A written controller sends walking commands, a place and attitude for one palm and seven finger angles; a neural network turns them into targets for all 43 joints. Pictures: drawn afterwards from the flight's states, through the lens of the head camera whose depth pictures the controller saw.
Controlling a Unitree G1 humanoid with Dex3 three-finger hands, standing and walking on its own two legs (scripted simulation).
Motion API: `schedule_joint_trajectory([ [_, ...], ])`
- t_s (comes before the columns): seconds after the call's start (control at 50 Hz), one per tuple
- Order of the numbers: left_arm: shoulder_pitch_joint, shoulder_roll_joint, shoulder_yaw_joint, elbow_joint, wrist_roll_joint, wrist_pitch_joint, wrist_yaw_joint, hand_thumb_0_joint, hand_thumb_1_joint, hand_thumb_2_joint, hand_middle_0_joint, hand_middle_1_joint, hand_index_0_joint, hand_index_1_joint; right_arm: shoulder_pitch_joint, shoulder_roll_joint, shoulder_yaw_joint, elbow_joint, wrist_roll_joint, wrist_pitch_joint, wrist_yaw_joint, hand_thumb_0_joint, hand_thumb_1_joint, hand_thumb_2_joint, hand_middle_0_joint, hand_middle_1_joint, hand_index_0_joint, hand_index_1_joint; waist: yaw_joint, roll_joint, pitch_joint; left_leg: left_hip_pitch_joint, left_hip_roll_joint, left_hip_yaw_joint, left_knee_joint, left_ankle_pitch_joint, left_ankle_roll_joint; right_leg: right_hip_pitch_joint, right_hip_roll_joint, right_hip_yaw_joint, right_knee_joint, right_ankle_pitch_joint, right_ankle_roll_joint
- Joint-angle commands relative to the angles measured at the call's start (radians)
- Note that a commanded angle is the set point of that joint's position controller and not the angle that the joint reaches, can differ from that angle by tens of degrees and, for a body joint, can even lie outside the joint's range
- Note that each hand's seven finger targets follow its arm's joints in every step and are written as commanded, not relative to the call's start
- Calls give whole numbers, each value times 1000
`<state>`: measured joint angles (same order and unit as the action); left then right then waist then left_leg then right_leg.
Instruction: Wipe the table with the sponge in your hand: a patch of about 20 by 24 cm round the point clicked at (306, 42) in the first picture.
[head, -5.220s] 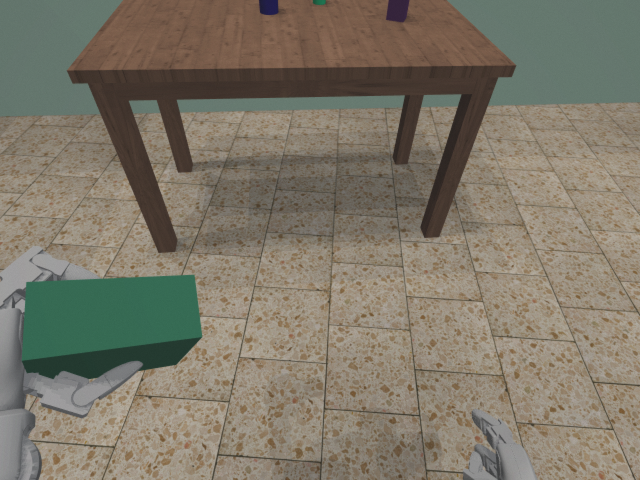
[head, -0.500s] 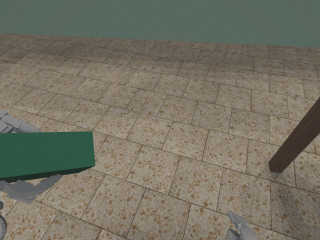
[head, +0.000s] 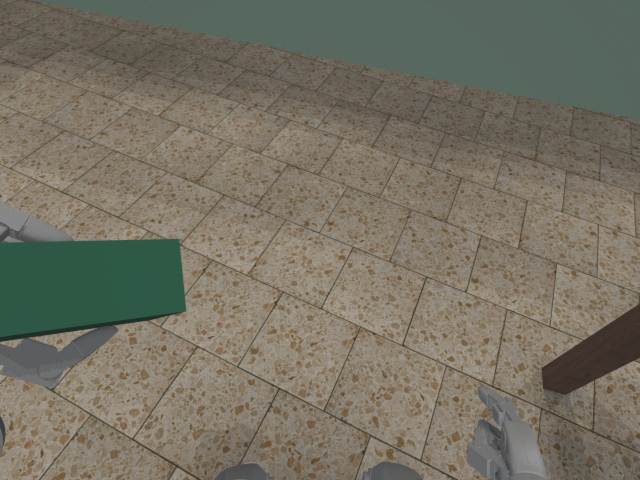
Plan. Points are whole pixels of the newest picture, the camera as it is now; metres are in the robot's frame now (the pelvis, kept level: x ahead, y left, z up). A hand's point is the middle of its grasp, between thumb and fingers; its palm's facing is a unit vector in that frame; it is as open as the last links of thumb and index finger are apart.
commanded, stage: walk to a spot facing it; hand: left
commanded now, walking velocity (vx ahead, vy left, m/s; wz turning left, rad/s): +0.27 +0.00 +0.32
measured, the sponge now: (112, 288) +0.25 +0.20 +0.16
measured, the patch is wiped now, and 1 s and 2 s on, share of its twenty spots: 0.00 0.00 0.00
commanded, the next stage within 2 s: turn to face it in 0.18 s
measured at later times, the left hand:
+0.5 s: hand (140, 260) +0.28 +0.18 +0.17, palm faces +0.51 -0.74 -0.43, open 10.5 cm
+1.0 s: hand (251, 198) +0.35 +0.09 +0.19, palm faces +0.21 -0.85 -0.48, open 10.5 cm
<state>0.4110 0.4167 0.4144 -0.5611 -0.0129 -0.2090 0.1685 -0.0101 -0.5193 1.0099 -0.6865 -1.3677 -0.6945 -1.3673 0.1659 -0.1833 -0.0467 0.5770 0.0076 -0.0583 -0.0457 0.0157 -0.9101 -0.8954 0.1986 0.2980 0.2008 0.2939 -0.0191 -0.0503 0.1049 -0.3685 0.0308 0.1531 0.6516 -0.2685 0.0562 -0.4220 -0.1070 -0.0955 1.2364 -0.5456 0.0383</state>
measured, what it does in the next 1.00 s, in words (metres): steps to the right: right foot, then left foot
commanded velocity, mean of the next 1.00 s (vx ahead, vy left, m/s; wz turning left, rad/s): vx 0.05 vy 0.00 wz -0.34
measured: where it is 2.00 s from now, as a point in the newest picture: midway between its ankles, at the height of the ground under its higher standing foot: outside the picture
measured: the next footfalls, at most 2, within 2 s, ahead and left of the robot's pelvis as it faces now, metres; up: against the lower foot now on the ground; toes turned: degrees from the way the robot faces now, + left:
right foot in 0.30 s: +0.17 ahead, -0.14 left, +0.00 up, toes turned -3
left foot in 0.68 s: +0.15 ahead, +0.04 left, +0.00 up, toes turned +10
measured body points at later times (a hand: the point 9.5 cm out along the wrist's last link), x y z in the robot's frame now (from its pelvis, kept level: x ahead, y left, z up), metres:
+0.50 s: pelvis +0.10 -0.08 +0.02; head +0.13 -0.10 +0.46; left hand +0.25 +0.22 +0.20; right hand +0.32 -0.29 -0.08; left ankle +0.08 +0.07 -0.65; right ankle +0.13 -0.14 -0.72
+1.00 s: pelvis +0.09 -0.10 +0.02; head +0.14 -0.11 +0.46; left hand +0.33 +0.14 +0.21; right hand +0.22 -0.32 -0.08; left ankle +0.11 +0.04 -0.72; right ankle +0.09 -0.22 -0.69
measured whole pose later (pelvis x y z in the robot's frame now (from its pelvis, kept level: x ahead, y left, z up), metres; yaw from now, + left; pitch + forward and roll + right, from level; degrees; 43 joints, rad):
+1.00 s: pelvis +0.09 -0.10 +0.02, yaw -10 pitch +0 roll -1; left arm 0.46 0.40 0.36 -0.57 -0.02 -0.17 0.13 -0.01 -0.52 1.01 -0.68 -1.37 -0.69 -1.37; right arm 0.21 -0.14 0.03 0.53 0.00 -0.06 0.01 0.02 -0.90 -0.89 0.21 0.30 0.21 0.30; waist 0.03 0.03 0.12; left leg -0.24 0.21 0.28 0.54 -0.27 -0.05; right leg -0.40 -0.04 -0.11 0.79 -0.38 0.06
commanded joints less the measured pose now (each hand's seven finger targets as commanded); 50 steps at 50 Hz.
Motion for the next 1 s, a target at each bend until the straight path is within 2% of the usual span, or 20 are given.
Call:
schedule_joint_trajectory([
  [0.0, 31, 167, 116, -375, -19, -82, 0, 0, 100, 1300, -1200, -1600, -1200, -1600, -23, -124, -28, -134, 15, -70, 10, 0, -900, -900, 200, 300, 200, 300, 21, 245, -223, 291, 279, -400, -308, 307, 166, -262, -34, 56, 1, 87, 21],
  [0.1, 123, 109, 93, -348, -38, -76, -8, 0, 100, 1300, -1200, -1600, -1200, -1600, -17, -111, -6, -119, 4, -108, 20, 0, -900, -900, 200, 300, 200, 300, 23, 314, -229, 168, 217, -253, -353, 295, 110, -38, 7, -37, -334, 217, 34],
  [0.24, 2, 76, 60, -72, -24, -30, -18, 0, 100, 1300, -1200, -1600, -1200, -1600, -33, -116, -4, -84, 9, -77, -18, 0, -900, -900, 200, 300, 200, 300, 36, 169, -179, 78, 182, -242, -157, 48, 54, 240, 73, -89, -762, 223, 36],
  [0.26, -25, 68, 35, -67, -14, -20, -18, 0, 100, 1300, -1200, -1600, -1200, -1600, -20, -100, 1, -83, 16, -71, -18, 0, -900, -900, 200, 300, 200, 300, 32, 57, -195, 42, 117, -166, 0, -24, 24, 306, 2, -13, -866, 267, 5],
  [0.28, -52, 126, 49, -60, -2, -13, -10, 0, 100, 1300, -1200, -1600, -1200, -1600, -20, -75, 9, -88, 14, -62, -19, 0, -900, -900, 200, 300, 200, 300, 28, -219, -224, -153, 13, -75, 274, -200, -28, 443, -230, 289, -927, 350, -81],
  [0.3, -64, 163, 69, -52, -13, -7, -5, 0, 100, 1300, -1200, -1600, -1200, -1600, -76, -98, 11, -108, 9, -69, -22, 0, -900, -900, 200, 300, 200, 300, 45, -311, -190, -314, -48, -122, 510, -364, -63, 450, -383, 528, -949, 545, -182],
  [0.32, -126, 142, 55, -74, -14, -15, -7, 0, 100, 1300, -1200, -1600, -1200, -1600, -74, -102, 12, -82, -1, -77, -22, 0, -900, -900, 200, 300, 200, 300, 31, -224, -187, -276, -6, -195, 581, -274, -74, 370, -361, 456, -954, 529, -174],
  [0.36, -102, 150, 52, -112, -13, -31, -10, 0, 100, 1300, -1200, -1600, -1200, -1600, -104, -106, 18, -83, 2, -65, -17, 0, -900, -900, 200, 300, 200, 300, 32, -116, -160, -243, 31, -166, 551, -189, -96, 330, -269, 389, -905, 668, -186],
  [0.42, -77, 146, 56, -195, -6, -60, 6, 0, 100, 1300, -1200, -1600, -1200, -1600, -110, -97, 35, -80, -13, -47, -22, 0, -900, -900, 200, 300, 200, 300, 19, -66, -186, -139, 27, -93, 400, -144, -103, 293, -193, 165, -859, 868, -176],
  [0.48, -53, 167, 86, -266, -17, -67, 21, 0, 100, 1300, -1200, -1600, -1200, -1600, -118, -94, 27, -116, -15, -48, -24, 0, -900, -900, 200, 300, 200, 300, 40, -69, -230, -52, 12, -35, 191, -103, -105, 314, -170, 160, -851, 878, -187],
  [0.54, 19, 169, 120, -257, -30, -58, 27, 0, 100, 1300, -1200, -1600, -1200, -1600, -100, -100, 14, -151, -14, -43, -18, 0, -900, -900, 200, 300, 200, 300, 62, -53, -250, -42, 3, -29, 72, -104, -112, 341, -182, 243, -831, 928, -207],
  [0.62, 57, 139, 115, -202, -38, -44, 22, 0, 100, 1300, -1200, -1600, -1200, -1600, -57, -113, 3, -172, 1, -9, -9, 0, -900, -900, 200, 300, 200, 300, 33, -24, -295, 143, 23, -27, -158, 56, -116, 270, -143, 263, -757, 824, -151],
  [0.64, 33, 129, 99, -208, -37, -43, 18, 0, 100, 1300, -1200, -1600, -1200, -1600, -52, -123, -4, -177, 3, -1, -12, 0, -900, -900, 200, 300, 200, 300, 25, 9, -296, 216, 56, -37, -217, 122, -108, 224, -112, 253, -718, 773, -123],
  [0.66, 35, 123, 89, -202, -37, -44, 14, 0, 100, 1300, -1200, -1600, -1200, -1600, -48, -138, -11, -184, 7, 4, -14, 0, -900, -900, 200, 300, 200, 300, 24, 80, -293, 279, 155, -120, -258, 230, -76, 149, -55, 218, -651, 630, -87],
  [0.68, 26, 126, 91, -218, -34, -56, 9, 0, 100, 1300, -1200, -1600, -1200, -1600, -46, -149, -13, -195, 7, 3, -13, 0, -900, -900, 200, 300, 200, 300, 33, 224, -285, 360, 314, -262, -267, 511, -2, 11, 38, 162, -549, 323, -34],
  [0.7, 36, 135, 88, -199, -27, -64, 2, 0, 100, 1300, -1200, -1600, -1200, -1600, -35, -144, -15, -202, 8, -3, -4, 0, -900, -900, 200, 300, 200, 300, 46, 289, -267, 385, 419, -320, -265, 740, 60, -80, 80, 109, -411, 6, -13],
  [0.72, 52, 150, 93, -178, -16, -70, -4, 0, 100, 1300, -1200, -1600, -1200, -1600, -52, -133, -2, -198, -11, -9, 0, 0, -900, -900, 200, 300, 200, 300, 45, 333, -247, 371, 461, -335, -281, 777, 85, -120, 83, 95, -258, -34, -7],
  [0.78, -60, 110, 19, -274, -5, -66, -15, 0, 100, 1300, -1200, -1600, -1200, -1600, -31, -153, -9, -187, -8, -19, 24, 0, -900, -900, 200, 300, 200, 300, 32, 271, -205, 388, 393, -146, -231, 791, 42, -159, 62, 66, -240, 102, 2],
  [0.82, -40, 98, 9, -282, -9, -46, -18, 0, 100, 1300, -1200, -1600, -1200, -1600, -25, -157, -10, -192, -2, -26, 37, 0, -900, -900, 200, 300, 200, 300, 29, 299, -193, 325, 351, -49, -244, 707, 10, -94, 70, 20, -294, 171, 11],
  [0.98, 15, 138, 75, -233, -24, -34, -18, 0, 100, 1300, -1200, -1600, -1200, -1600, -5, -151, -10, -192, 5, -58, 45, 0, -900, -900, 200, 300, 200, 300, 28, 346, -179, 255, 369, 46, -217, 448, -35, 81, 94, -70, -561, 171, 28],
])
